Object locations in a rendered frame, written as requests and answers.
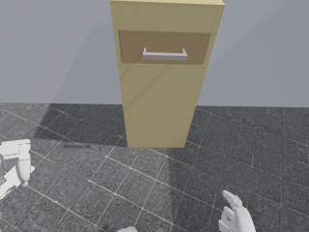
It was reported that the handle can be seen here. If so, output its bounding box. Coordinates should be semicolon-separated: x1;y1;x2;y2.
143;47;187;61

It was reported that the drawer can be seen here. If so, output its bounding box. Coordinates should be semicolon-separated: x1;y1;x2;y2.
119;30;211;66

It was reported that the right robot hand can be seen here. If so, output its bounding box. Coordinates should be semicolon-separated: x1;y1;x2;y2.
218;189;256;232

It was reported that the left robot hand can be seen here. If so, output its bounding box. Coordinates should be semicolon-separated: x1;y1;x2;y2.
0;139;35;201

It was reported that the cabinet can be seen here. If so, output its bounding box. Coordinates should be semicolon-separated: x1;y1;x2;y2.
109;0;225;148

